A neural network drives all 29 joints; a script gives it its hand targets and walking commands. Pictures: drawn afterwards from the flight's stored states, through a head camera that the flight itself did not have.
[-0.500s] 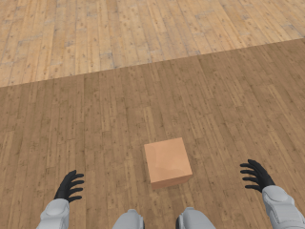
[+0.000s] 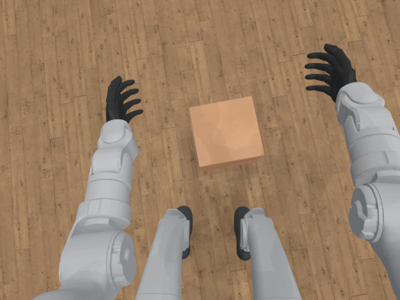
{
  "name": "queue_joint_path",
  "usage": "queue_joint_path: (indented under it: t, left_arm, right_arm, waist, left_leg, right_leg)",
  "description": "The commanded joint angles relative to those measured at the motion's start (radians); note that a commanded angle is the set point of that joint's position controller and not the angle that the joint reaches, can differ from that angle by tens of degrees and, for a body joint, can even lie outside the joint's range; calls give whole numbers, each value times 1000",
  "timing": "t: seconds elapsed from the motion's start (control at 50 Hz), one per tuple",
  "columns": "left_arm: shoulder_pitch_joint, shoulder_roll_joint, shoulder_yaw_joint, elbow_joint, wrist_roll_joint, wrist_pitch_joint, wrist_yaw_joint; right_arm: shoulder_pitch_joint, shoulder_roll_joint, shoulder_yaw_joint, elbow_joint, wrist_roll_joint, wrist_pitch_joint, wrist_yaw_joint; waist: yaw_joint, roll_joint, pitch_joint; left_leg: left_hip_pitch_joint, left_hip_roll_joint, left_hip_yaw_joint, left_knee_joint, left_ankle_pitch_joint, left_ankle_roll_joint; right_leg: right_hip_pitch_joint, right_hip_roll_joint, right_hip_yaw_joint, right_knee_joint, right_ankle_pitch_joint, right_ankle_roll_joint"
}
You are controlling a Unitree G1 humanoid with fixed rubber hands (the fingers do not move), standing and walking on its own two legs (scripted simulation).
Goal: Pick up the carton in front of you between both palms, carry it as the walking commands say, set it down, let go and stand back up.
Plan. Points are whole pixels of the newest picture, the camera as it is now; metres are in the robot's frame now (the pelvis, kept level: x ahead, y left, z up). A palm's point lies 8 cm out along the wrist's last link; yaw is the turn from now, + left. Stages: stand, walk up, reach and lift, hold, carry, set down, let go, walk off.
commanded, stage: reach and lift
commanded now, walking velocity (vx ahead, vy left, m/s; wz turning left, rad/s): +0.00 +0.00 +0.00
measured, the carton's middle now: (224, 138) +0.49 -0.03 -0.53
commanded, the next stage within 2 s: none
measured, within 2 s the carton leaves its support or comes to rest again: leaves its support in 1.86 s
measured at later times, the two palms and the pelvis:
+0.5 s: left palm (154, 125) +0.47 +0.16 -0.25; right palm (300, 102) +0.52 -0.22 -0.25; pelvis +0.01 -0.01 -0.10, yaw +3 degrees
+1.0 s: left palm (165, 138) +0.47 +0.17 -0.44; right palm (277, 125) +0.51 -0.21 -0.45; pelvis -0.04 +0.01 -0.28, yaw +3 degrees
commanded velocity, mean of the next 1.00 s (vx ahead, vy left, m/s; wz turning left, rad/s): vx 0.00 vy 0.00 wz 0.00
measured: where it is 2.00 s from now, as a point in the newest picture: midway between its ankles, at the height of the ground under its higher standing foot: (212, 242)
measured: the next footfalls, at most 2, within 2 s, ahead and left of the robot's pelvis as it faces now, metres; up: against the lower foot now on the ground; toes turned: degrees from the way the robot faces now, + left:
none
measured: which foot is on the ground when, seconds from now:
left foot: down 0.00-1.00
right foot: down 0.00-1.00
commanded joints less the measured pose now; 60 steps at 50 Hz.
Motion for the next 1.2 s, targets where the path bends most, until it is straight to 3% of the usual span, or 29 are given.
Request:
queue_joint_path:
  t: [0.0, 0.02, 0.04, 0.06, 0.08, 0.2, 0.22, 0.32, 0.38, 0.4, 0.46, 0.48, 0.5, 0.52, 0.54, 0.56, 0.6, 0.68, 0.84, 0.86, 0.9, 0.94, 0.96, 0.98, 1.02, 1.1, 1.14, 1.16, 1.18]
  left_arm:
    - [-243, 8, 26, -79, 5, -8, 11]
    - [-297, 59, 83, -75, 35, -22, 11]
    - [-305, 63, 89, -87, 49, -29, 13]
    - [-312, 34, 110, -88, 61, -27, 11]
    - [-328, 46, 111, -118, 67, -28, 10]
    - [-359, -2, 161, -81, 115, -54, -15]
    - [-384, -8, 160, -89, 111, -55, -21]
    - [-269, -30, 203, -16, 161, -106, -38]
    - [-254, 8, 181, 48, 109, -130, -54]
    - [-283, 11, 166, -12, 118, -145, -43]
    - [-283, 64, 155, 63, 84, -161, -30]
    - [-313, 37, 99, -13, 31, -169, -29]
    - [-287, 99, 126, 34, 65, -180, -26]
    - [-301, 54, 56, -21, -22, -173, -18]
    - [-318, 36, 14, -42, -51, -174, -16]
    - [-328, 128, 36, 48, -36, -160, -8]
    - [-372, 104, 2, 47, -76, -158, -5]
    - [-451, 118, -59, -55, -142, -151, 25]
    - [-608, 163, -54, 179, -134, -149, 37]
    - [-651, 142, -107, 137, -166, -159, 32]
    - [-690, 193, -58, 164, -176, -161, 41]
    - [-681, 219, -86, 287, -190, -166, 38]
    - [-742, 137, -146, 202, -247, -172, 32]
    - [-697, 179, -94, 334, -230, -175, 27]
    - [-681, 145, -113, 338, -234, -180, 14]
    - [-693, 179, -107, 309, -236, -210, 21]
    - [-691, 124, -189, 312, -278, -219, 1]
    - [-669, 177, -113, 327, -271, -226, 6]
    - [-660, 171, -141, 316, -274, -224, 6]
  right_arm:
    - [-305, -166, -38, -12, -19, -20, 4]
    - [-408, -147, -40, -69, -34, -28, 2]
    - [-386, -145, -59, -63, -39, -32, 1]
    - [-441, -164, -45, -73, -43, -29, -5]
    - [-444, -123, -53, -81, -62, -32, -6]
    - [-472, -81, -95, -28, -100, -36, -8]
    - [-479, -66, -111, -23, -120, -38, -11]
    - [-358, -44, -135, 6, -139, -66, -32]
    - [-380, -27, -64, -35, -96, -93, -54]
    - [-362, -57, -117, -29, -94, -102, -68]
    - [-357, -71, -1, 3, -22, -105, -85]
    - [-418, -110, -8, -165, -10, -124, -102]
    - [-372, -51, 28, -55, 23, -112, -112]
    - [-413, -68, 80, -136, 58, -114, -111]
    - [-476, -87, 109, -202, 70, -122, -117]
    - [-405, -161, 53, -35, 54, -103, -121]
    - [-435, -139, 87, -94, 116, -113, -126]
    - [-499, -185, 102, -111, 161, -108, -128]
    - [-626, -185, 190, 96, 201, -117, -115]
    - [-675, -240, 166, 47, 193, -135, -118]
    - [-719, -279, 202, 85, 206, -137, -123]
    - [-733, -260, 231, 164, 237, -125, -130]
    - [-793, -302, 196, 70, 209, -149, -134]
    - [-764, -241, 273, 125, 231, -150, -132]
    - [-725, -232, 248, 168, 213, -156, -133]
    - [-708, -215, 251, 154, 231, -172, -141]
    - [-706, -220, 222, 136, 215, -180, -144]
    - [-727, -230, 240, 56, 193, -181, -157]
    - [-715, -202, 246, 73, 202, -182, -161]
  waist:
    - [-6, -45, -825]
    - [35, -120, -868]
    - [1, -114, -931]
    - [43, -95, -929]
    - [8, -158, -977]
    - [35, -115, -974]
    - [-17, -130, -967]
    - [14, -101, -897]
    - [-11, -182, -922]
    - [-2, -97, -960]
    - [14, -149, -1047]
    - [-46, -159, -1097]
    - [51, -150, -1072]
    - [-19, -176, -1215]
    - [-1, -194, -1282]
    - [-49, -189, -1204]
    - [-7, -121, -1161]
    - [-35, -96, -1212]
    - [-3, -71, -898]
    - [-49, -39, -991]
    - [-30, -117, -1062]
    - [0, -87, -917]
    - [-85, -97, -948]
    - [-24, -120, -890]
    - [-74, -143, -854]
    - [-49, -65, -887]
    - [-114, -29, -865]
    - [-67, -84, -923]
    - [-88, -123, -953]
  left_leg:
    - [286, -76, 80, -79, 27, -46]
    - [269, -82, 75, -69, 46, -35]
    - [281, -86, 73, -64, 88, -40]
    - [242, -91, 98, -55, 92, -43]
    - [219, -93, 85, -73, 109, -36]
    - [98, -92, 117, -1, 194, -42]
    - [33, -99, 108, -3, 153, -46]
    - [-99, -107, 110, 127, 209, -53]
    - [-193, -108, 97, 241, 153, -38]
    - [-210, -110, 107, 275, 197, -49]
    - [-362, -99, 118, 394, 159, -44]
    - [-392, -95, 109, 419, 179, -49]
    - [-428, -98, 139, 449, 173, -45]
    - [-367, -90, 131, 479, 190, -44]
    - [-389, -94, 121, 500, 227, -47]
    - [-401, -89, 119, 536, 143, -39]
    - [-309, -85, 112, 590, 133, -33]
    - [-216, -81, 98, 673, 167, -45]
    - [-363, -65, 110, 786, -82, -43]
    - [-268, -63, 80, 824, 22, -40]
    - [-269, -55, 83, 866, 47, -39]
    - [-331, -55, 95, 864, -64, -40]
    - [-332, -55, 65, 873, -27, -35]
    - [-367, -66, 97, 900, -25, -32]
    - [-462, -64, 93, 906, -12, -39]
    - [-411, -72, 103, 938, 70, -49]
    - [-428, -79, 83, 926, 103, -52]
    - [-398, -72, 90, 970, 120, -42]
    - [-456, -83, 102, 957, 101, -47]
  right_leg:
    - [436, 43, -13, -138, 70, 23]
    - [459, 50, -15, -127, 90, 31]
    - [469, 52, -19, -122, 141, 34]
    - [480, 47, -6, -118, 169, 31]
    - [545, 44, -9, -122, 207, 30]
    - [515, 41, 25, -78, 322, 35]
    - [514, 46, 12, -45, 342, 38]
    - [286, 47, 17, 77, 387, 38]
    - [204, 39, 10, 172, 343, 51]
    - [162, 43, 17, 204, 376, 48]
    - [225, 25, 59, 347, 449, 50]
    - [233, 23, 42, 376, 480, 56]
    - [179, 30, 63, 403, 464, 47]
    - [281, 21, 41, 435, 486, 57]
    - [307, 19, 36, 494, 557, 53]
    - [206, 18, 19, 507, 425, 57]
    - [23, 24, -4, 538, 274, 62]
    - [-66, 15, -20, 621, 239, 53]
    - [-293, -13, 3, 707, -91, 27]
    - [-293, -20, 3, 732, -3, 24]
    - [-197, -38, 1, 775, 41, 29]
    - [-234, -35, 13, 770, -76, 27]
    - [-290, -36, -17, 803, -45, 18]
    - [-248, -38, 14, 794, -36, 17]
    - [-225, -46, 16, 818, 27, 16]
    - [-223, -34, 25, 851, 108, 9]
    - [-228, -36, 13, 870, 158, 6]
    - [-206, -36, 32, 859, 146, 17]
    - [-121, -33, 26, 859, 184, 18]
